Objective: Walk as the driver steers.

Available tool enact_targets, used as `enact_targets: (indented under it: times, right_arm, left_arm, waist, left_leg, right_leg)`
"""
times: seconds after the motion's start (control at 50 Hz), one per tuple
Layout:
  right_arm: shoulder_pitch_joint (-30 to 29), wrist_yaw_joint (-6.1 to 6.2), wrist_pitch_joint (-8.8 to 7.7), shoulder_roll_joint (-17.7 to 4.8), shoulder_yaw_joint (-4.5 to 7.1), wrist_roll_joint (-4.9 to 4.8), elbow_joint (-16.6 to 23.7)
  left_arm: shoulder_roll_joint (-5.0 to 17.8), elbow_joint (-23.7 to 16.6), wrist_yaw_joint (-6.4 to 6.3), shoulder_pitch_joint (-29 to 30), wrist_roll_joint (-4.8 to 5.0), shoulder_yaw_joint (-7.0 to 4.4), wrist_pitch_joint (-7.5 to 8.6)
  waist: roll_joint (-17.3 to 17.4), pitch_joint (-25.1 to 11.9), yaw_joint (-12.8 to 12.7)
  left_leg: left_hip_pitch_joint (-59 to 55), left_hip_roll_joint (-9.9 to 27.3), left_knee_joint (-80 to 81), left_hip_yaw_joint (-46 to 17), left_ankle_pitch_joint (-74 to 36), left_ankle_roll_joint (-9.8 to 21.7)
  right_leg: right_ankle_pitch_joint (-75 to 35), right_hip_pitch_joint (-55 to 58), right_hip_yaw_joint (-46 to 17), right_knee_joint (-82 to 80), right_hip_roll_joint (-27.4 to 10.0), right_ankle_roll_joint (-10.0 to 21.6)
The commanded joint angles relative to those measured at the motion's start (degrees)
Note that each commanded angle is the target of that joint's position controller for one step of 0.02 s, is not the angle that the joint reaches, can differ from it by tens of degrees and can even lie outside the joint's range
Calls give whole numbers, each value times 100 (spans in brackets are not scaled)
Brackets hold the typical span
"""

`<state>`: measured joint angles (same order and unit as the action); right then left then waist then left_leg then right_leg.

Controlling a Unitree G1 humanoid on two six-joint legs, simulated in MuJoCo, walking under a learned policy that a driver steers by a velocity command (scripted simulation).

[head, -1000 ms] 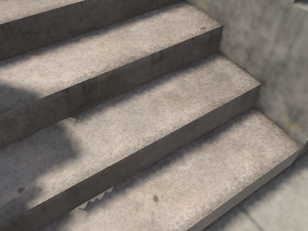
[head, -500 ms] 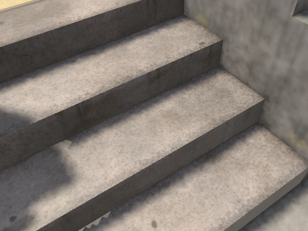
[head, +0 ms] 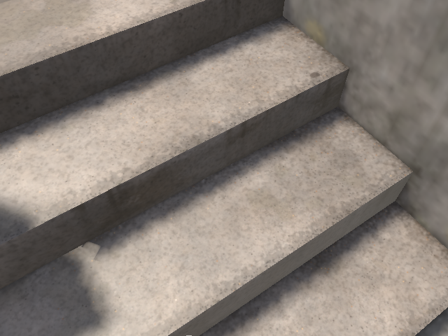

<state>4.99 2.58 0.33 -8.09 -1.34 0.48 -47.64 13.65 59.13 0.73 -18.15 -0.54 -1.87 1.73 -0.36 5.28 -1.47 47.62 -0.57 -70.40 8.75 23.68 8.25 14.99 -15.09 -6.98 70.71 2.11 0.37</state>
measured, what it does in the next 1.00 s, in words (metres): walks ahead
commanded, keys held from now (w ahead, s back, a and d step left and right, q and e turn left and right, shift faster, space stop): no key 0.52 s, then w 0.44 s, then w+q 0.04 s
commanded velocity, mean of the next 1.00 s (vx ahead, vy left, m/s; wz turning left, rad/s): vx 0.15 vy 0.00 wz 0.00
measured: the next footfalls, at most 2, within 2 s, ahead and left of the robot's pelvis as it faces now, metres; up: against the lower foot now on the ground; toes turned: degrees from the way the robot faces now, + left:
right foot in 1.04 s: +0.43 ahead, -0.16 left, +0.00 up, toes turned +0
left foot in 1.44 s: +0.61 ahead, +0.03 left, +0.16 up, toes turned +14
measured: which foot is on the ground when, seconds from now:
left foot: down 0.00-1.00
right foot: up 0.00-1.00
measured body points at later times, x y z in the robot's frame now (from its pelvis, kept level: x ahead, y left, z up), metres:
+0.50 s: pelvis +0.10 +0.03 +0.12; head +0.11 +0.07 +0.56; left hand +0.14 +0.26 -0.05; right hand +0.11 -0.21 -0.01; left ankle +0.13 +0.05 -0.62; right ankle +0.16 -0.14 -0.56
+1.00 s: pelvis +0.28 -0.03 +0.12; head +0.29 -0.02 +0.57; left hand +0.45 +0.18 +0.00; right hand +0.19 -0.26 -0.02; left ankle +0.13 +0.06 -0.62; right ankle +0.39 -0.15 -0.58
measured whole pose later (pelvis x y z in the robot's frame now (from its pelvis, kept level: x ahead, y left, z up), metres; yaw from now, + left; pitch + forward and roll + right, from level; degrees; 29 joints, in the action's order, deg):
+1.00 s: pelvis +0.28 -0.03 +0.12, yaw +1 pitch +3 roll -1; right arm 30.3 0.1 -5.6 -9.5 2.0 3.8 -58.3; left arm 10.3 44.7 2.4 -6.9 -1.8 -1.8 1.2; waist 0.4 -1.9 4.9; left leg -3.4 -0.4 -13.2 3.3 19.7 2.8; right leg 7.9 -34.2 6.2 42.0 -2.4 5.4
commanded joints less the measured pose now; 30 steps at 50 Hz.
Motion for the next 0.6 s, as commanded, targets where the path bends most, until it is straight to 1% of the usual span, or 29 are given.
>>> enact_targets:
  times: [0.02,0.04,0.06,0.08,0.1,0.12,0.14,0.16,0.18,0.2,0.22,0.24,0.26,0.28,0.3,0.32,0.34,0.36,0.38,0.4,0.42,0.44,0.48,0.5,0.52,0.54,0.56,0.58,0.6]
  right_arm:
    - [199,129,-113,-352,231,10,-251]
    - [213,141,-168,-254,229,68,-375]
    - [392,143,-247,-257,243,75,-500]
    - [548,19,-519,-512,267,195,-331]
    - [708,-30,-596,-584,320,139,-500]
    - [791,-34,-609,-491,290,110,-513]
    - [915,-11,-606,-434,267,51,-521]
    - [903,5,-591,-467,265,11,-489]
    - [931,12,-561,-534,274,-8,-480]
    - [1051,16,-517,-492,246,14,-514]
    - [1156,29,-482,-512,242,5,-506]
    - [1202,28,-437,-577,245,-9,-479]
    - [1292,43,-408,-610,248,-6,-482]
    - [1380,63,-390,-644,253,-12,-487]
    - [1405,91,-329,-742,279,-41,-495]
    - [1491,79,-359,-1040,429,-7,-608]
    - [1669,76,-366,-958,430,-26,-645]
    - [1836,77,-361,-853,429,-34,-688]
    - [1908,79,-321,-668,397,-27,-769]
    - [1942,88,-297,-664,407,-21,-785]
    - [1833,119,-219,-712,416,-26,-668]
    - [1863,142,-163,-714,424,0,-652]
    - [1923,190,-61,-681,428,57,-657]
    - [1932,206,-23,-721,445,75,-647]
    - [1881,241,26,-559,392,129,-579]
    - [2037,244,49,-636,423,112,-641]
    - [2142,212,71,-702,461,87,-625]
    - [2263,184,74,-835,508,85,-680]
    - [2396,163,79,-870,535,117,-722]
  left_arm:
    - [-11,-577,-172,-546,-329,-12,-356]
    - [-46,-583,-231,-669,-282,-5,-446]
    - [-13,-660,-269,-687,-223,-8,-424]
    - [364,-769,-408,-367,201,-116,-279]
    - [357,-735,-494,-483,279,-133,-219]
    - [290,-721,-513,-498,210,-105,-200]
    - [331,-780,-517,-371,150,-116,-200]
    - [374,-832,-512,-248,149,-136,-212]
    - [380,-869,-501,-152,131,-141,-217]
    - [320,-865,-483,-112,107,-119,-237]
    - [310,-886,-467,-98,114,-114,-242]
    - [318,-901,-433,-46,155,-124,-223]
    - [320,-901,-416,0,164,-129,-211]
    - [324,-915,-403,52,158,-137,-201]
    - [309,-979,-423,153,155,-116,-192]
    - [227,-1088,-286,378,-350,-81,-264]
    - [176,-1071,-244,385,-351,-88,-316]
    - [116,-1052,-233,330,-284,-77,-350]
    - [7,-1017,-252,180,-249,-57,-406]
    - [17,-1011,-276,129,-219,-60,-432]
    - [112,-957,-281,67,-163,-68,-455]
    - [135,-990,-294,181,-161,-74,-460]
    - [148,-1004,-342,215,-145,-83,-461]
    - [170,-1009,-360,237,-137,-84,-429]
    - [93,-988,-376,258,-124,-48,-408]
    - [81,-1011,-363,309,-112,-32,-382]
    - [146,-934,-324,180,-85,-50,-367]
    - [120,-971,-291,246,-95,-45,-345]
    - [87,-1028,-252,322,-108,-43,-329]
  waist:
    - [-258,-295,-274]
    - [-163,-235,-334]
    - [56,-251,-301]
    - [175,-771,-12]
    - [397,-966,-94]
    - [469,-952,-75]
    - [441,-868,-46]
    - [312,-777,-63]
    - [277,-675,-91]
    - [324,-634,-66]
    - [284,-606,-57]
    - [312,-570,-41]
    - [321,-537,-18]
    - [340,-530,2]
    - [446,-518,12]
    - [206,-73,-53]
    - [232,-178,18]
    - [366,-301,79]
    - [399,-327,36]
    - [530,-349,64]
    - [615,-377,164]
    - [666,-334,242]
    - [701,-303,292]
    - [597,-247,336]
    - [600,-228,378]
    - [573,-189,459]
    - [412,-189,529]
    - [494,-101,585]
    - [568,-39,611]
  left_leg:
    - [-861,1314,4303,-3868,864,328]
    - [-754,1168,4314,-3360,816,236]
    - [-822,1149,4381,-3045,-1,302]
    - [-1580,1211,4757,-2923,-713,256]
    - [-1975,1275,4845,-2895,-1141,302]
    - [-2171,1320,4826,-2818,-1442,313]
    - [-2368,1306,4929,-2664,-1382,246]
    - [-2481,1197,5070,-2390,-1181,145]
    - [-2598,1090,5236,-2135,-1005,99]
    - [-2754,1105,5294,-2106,-757,112]
    - [-2904,1078,5400,-2011,-595,71]
    - [-3028,986,5482,-1838,-582,-50]
    - [-3153,957,5553,-1743,-590,-103]
    - [-3288,963,5621,-1714,-562,-104]
    - [-3513,899,5665,-1648,-509,-208]
    - [-3199,952,5782,-1592,-723,-187]
    - [-3366,952,5780,-1564,-889,-130]
    - [-3595,985,5766,-1609,-956,-84]
    - [-3666,1038,5640,-1701,-1073,-199]
    - [-3837,1094,5640,-1792,-1051,-210]
    - [-4047,1068,5697,-1806,-779,-120]
    - [-4155,1123,5742,-1927,-603,-17]
    - [-4374,1277,5805,-2168,-399,132]
    - [-4446,1347,5830,-2262,-369,229]
    - [-4408,1515,5962,-2314,-31,181]
    - [-4470,1509,6130,-2438,511,211]
    - [-4444,1461,6254,-2437,795,168]
    - [-4472,1485,6371,-2530,1054,232]
    - [-4546,1570,6468,-2662,1236,313]
  right_leg:
    - [77,-1202,-3,1111,-219,246]
    - [-44,-1199,-25,1020,-205,285]
    - [-142,-1291,-11,1042,-126,318]
    - [-295,-1446,-396,1129,-49,384]
    - [-281,-1553,-522,1169,-69,375]
    - [-281,-1805,-594,1564,54,356]
    - [-320,-2128,-714,1692,94,389]
    - [-443,-2281,-772,1494,118,406]
    - [-555,-2392,-729,1212,120,382]
    - [-609,-2619,-654,1457,168,350]
    - [-677,-2751,-662,1403,158,318]
    - [-791,-2832,-611,1094,151,270]
    - [-898,-2863,-555,855,116,198]
    - [-998,-2905,-490,611,51,121]
    - [-1089,-3030,-423,111,-28,-10]
    - [-893,-2875,172,-181,-172,-219]
    - [-919,-2792,323,-418,-274,-330]
    - [-928,-2762,392,-589,-355,-398]
    - [-1023,-2656,160,-923,-459,-471]
    - [-1042,-2707,169,-1105,-472,-492]
    - [-767,-2761,471,-1369,-430,-519]
    - [-648,-2806,515,-1527,-461,-526]
    - [-426,-2871,522,-1700,-497,-525]
    - [-369,-2934,547,-1760,-503,-502]
    - [-21,-2730,458,-2195,-610,-454]
    - [25,-2699,576,-2320,-573,-431]
    - [241,-2584,879,-2501,-399,-363]
    - [291,-2612,967,-2543,-375,-305]
    - [313,-2707,967,-2497,-387,-243]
